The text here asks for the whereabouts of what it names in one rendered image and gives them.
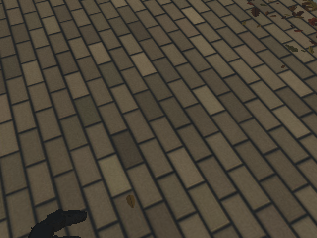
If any robot left hand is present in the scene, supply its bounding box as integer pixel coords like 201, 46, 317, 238
28, 209, 87, 238

